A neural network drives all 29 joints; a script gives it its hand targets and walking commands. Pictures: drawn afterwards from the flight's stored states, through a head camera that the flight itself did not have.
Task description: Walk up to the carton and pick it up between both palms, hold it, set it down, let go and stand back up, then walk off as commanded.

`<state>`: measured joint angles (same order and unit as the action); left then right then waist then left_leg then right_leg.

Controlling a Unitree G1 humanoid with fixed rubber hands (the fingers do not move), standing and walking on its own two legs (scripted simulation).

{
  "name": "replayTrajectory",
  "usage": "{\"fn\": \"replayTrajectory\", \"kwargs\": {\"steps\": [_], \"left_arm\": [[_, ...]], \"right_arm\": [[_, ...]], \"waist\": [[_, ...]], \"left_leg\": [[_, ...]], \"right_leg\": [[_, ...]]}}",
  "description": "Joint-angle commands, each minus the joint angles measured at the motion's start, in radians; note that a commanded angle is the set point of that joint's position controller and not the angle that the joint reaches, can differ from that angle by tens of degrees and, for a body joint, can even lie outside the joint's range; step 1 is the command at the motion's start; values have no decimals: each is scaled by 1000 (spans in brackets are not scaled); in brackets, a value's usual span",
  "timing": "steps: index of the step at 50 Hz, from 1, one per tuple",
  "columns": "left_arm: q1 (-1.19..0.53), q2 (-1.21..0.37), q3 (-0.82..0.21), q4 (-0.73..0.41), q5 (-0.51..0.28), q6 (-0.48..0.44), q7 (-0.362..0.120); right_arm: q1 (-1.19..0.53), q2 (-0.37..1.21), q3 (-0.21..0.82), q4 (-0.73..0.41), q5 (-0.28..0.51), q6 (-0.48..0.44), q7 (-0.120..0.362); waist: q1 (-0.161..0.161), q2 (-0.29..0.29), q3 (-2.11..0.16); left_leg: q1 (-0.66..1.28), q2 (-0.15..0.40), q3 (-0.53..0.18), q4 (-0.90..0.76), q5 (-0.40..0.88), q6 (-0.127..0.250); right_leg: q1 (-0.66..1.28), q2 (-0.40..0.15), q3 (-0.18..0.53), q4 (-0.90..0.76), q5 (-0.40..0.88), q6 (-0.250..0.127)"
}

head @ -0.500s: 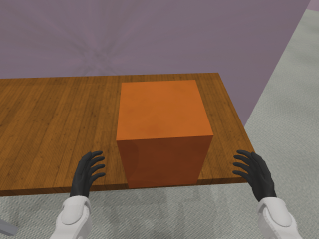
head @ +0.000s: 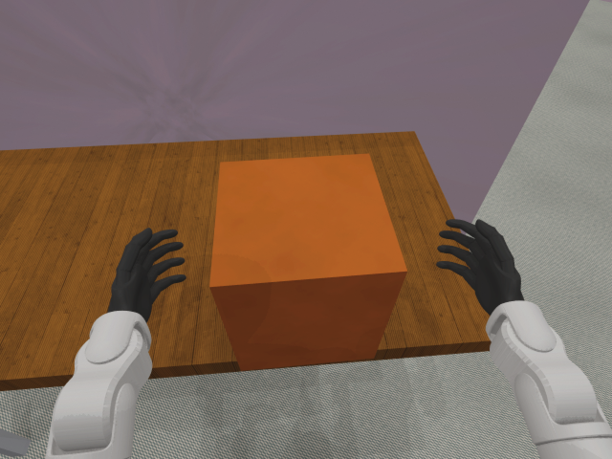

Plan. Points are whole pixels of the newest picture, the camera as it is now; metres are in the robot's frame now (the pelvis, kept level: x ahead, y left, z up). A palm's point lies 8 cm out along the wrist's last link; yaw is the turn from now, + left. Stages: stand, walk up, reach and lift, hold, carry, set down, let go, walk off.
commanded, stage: reach and lift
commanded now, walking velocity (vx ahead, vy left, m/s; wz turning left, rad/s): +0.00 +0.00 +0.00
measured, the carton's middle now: (302, 266) +0.36 +0.02 +0.01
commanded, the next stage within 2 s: none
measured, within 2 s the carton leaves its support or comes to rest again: neither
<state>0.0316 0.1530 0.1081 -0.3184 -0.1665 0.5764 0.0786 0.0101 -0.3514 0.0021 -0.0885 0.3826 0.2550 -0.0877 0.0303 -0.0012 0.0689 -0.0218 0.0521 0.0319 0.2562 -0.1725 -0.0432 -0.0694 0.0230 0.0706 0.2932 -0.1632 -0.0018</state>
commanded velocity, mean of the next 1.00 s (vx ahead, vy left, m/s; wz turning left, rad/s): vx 0.00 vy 0.00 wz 0.00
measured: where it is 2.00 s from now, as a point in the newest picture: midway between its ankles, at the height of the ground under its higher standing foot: outside the picture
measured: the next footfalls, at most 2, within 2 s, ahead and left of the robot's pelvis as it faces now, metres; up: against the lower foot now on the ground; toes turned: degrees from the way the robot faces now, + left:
none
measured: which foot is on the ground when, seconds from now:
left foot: down 0.00-1.00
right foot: down 0.00-1.00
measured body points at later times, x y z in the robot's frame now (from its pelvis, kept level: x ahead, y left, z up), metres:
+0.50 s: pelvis -0.01 +0.00 +0.00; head -0.01 +0.01 +0.45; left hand +0.33 +0.22 +0.16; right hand +0.37 -0.20 +0.15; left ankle -0.02 +0.14 -0.75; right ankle +0.00 -0.12 -0.75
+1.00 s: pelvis -0.01 +0.00 +0.00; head -0.01 +0.00 +0.45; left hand +0.38 +0.22 +0.16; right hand +0.42 -0.19 +0.16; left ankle -0.02 +0.14 -0.75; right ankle +0.00 -0.12 -0.75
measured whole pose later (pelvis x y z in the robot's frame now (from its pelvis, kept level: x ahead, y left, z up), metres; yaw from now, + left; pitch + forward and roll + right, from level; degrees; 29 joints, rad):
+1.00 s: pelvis -0.01 +0.00 +0.00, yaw +2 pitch +3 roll +0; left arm -0.67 0.22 0.17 0.36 -0.12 0.63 0.06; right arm -0.75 -0.40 0.07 0.69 0.43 0.30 -0.04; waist 0.02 0.00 -0.07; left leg -0.20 0.05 0.00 0.32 -0.17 -0.04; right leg -0.22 0.02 0.04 0.32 -0.15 0.00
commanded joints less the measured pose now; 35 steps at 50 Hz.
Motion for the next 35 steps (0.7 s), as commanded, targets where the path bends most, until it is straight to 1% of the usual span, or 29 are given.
{"fn": "replayTrajectory", "kwargs": {"steps": [1, 7, 15, 19, 24, 28, 33, 35], "left_arm": [[-254, 97, 59, -185, -1, -2, -3], [-392, 111, 77, -156, 3, 67, 4], [-583, 138, 86, -65, 1, 144, 12], [-678, 153, 98, 4, 7, 164, 17], [-814, 173, 104, 100, 9, 172, 24], [-908, 198, 104, 182, 7, 165, 29], [-1042, 232, 93, 300, -11, 143, 32], [-1090, 248, 90, 336, -15, 130, 33]], "right_arm": [[-293, -159, -71, -172, 20, -12, -6], [-443, -185, -74, -94, 45, 34, -5], [-667, -240, -71, 46, 74, 71, 6], [-772, -259, -62, 126, 84, 82, 15], [-907, -271, -51, 224, 96, 89, 31], [-1006, -272, -32, 300, 102, 88, 42], [-1133, -275, -28, 403, 94, 87, 51], [-1179, -279, -33, 429, 88, 82, 51]], "waist": [[-1, -34, -258], [-6, -20, -292], [-20, -11, -361], [-9, -14, -383], [-2, -24, -411], [10, -27, -456], [9, -30, -499], [3, -31, -537]], "left_leg": [[115, -69, 24, 30, 314, 11], [102, -67, 18, 33, 282, 11], [85, -63, 9, 53, 269, 12], [56, -65, 10, 52, 248, 16], [25, -63, 8, 48, 214, 20], [-2, -66, 10, 50, 203, 26], [-27, -66, 8, 54, 182, 27], [-25, -66, 6, 63, 200, 25]], "right_leg": [[19, 27, -26, -24, 322, 18], [-2, 32, -27, -21, 285, 15], [-21, 39, -31, -2, 290, 12], [-28, 41, -35, 4, 268, 14], [-41, 39, -39, 11, 233, 17], [-39, 35, -39, 19, 236, 22], [-46, 32, -42, 24, 219, 24], [-37, 32, -45, 31, 250, 26]]}}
